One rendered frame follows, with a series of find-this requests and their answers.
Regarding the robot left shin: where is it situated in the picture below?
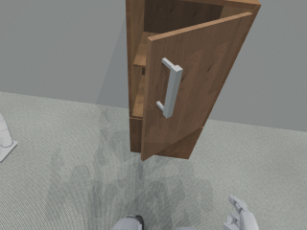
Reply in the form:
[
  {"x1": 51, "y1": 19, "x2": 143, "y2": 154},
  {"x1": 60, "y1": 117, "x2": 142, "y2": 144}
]
[{"x1": 126, "y1": 215, "x2": 139, "y2": 222}]

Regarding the robot left hand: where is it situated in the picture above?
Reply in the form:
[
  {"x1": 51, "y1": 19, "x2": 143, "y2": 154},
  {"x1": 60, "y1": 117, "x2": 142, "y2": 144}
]
[{"x1": 0, "y1": 113, "x2": 17, "y2": 163}]

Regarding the robot right hand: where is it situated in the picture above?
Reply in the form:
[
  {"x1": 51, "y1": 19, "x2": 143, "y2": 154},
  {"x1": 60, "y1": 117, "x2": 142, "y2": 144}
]
[{"x1": 224, "y1": 195, "x2": 260, "y2": 230}]

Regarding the cupboard door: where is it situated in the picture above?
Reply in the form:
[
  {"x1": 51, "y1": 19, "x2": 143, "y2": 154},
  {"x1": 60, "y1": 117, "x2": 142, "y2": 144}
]
[{"x1": 140, "y1": 11, "x2": 252, "y2": 161}]

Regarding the handle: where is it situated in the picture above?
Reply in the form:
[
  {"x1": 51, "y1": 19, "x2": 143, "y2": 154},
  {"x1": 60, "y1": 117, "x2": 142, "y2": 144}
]
[{"x1": 156, "y1": 58, "x2": 183, "y2": 118}]

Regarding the robot left thigh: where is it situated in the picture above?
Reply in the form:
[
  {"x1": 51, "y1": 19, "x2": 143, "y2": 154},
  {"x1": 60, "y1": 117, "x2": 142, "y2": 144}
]
[{"x1": 110, "y1": 218, "x2": 142, "y2": 230}]

